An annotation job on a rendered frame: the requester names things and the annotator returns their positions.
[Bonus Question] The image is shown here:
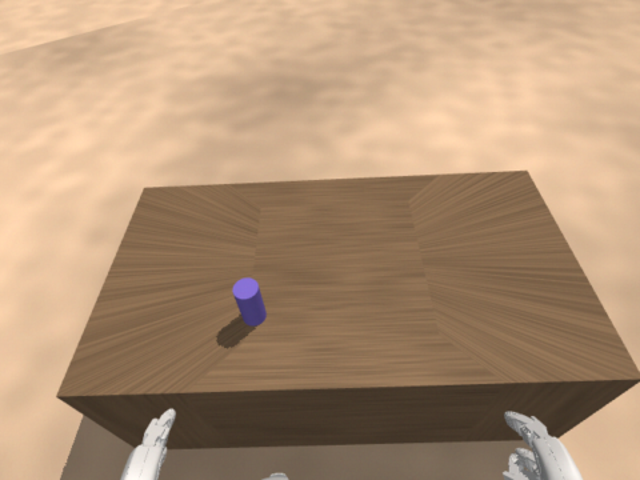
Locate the right robot hand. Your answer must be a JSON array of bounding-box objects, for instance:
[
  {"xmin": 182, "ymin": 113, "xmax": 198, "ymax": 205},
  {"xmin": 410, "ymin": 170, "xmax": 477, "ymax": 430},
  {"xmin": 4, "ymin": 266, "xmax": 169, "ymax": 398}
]
[{"xmin": 503, "ymin": 411, "xmax": 583, "ymax": 480}]

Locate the left robot hand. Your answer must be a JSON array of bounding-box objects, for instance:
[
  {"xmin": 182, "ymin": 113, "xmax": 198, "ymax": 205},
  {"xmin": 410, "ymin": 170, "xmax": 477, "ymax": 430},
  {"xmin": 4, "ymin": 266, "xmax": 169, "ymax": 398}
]
[{"xmin": 120, "ymin": 409, "xmax": 176, "ymax": 480}]

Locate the can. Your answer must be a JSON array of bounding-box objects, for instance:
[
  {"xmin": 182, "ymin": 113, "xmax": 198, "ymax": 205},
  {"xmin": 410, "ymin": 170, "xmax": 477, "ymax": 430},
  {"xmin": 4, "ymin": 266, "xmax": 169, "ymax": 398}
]
[{"xmin": 233, "ymin": 278, "xmax": 266, "ymax": 326}]

